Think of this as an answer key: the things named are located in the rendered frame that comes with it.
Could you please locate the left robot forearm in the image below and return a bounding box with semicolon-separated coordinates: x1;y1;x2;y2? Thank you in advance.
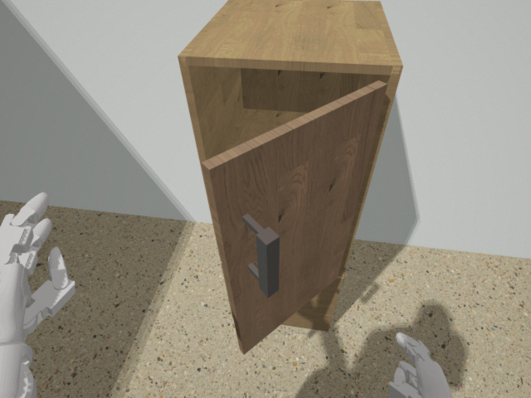
0;342;37;398

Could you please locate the handle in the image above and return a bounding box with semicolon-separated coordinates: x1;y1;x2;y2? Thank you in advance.
242;213;280;298

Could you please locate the cupboard door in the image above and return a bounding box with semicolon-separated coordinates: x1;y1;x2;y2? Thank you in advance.
202;80;387;355

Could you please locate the robot left hand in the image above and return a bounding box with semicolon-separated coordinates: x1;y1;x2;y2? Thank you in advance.
0;192;76;343

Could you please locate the robot right hand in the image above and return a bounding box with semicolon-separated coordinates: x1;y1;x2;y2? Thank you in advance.
389;332;453;398

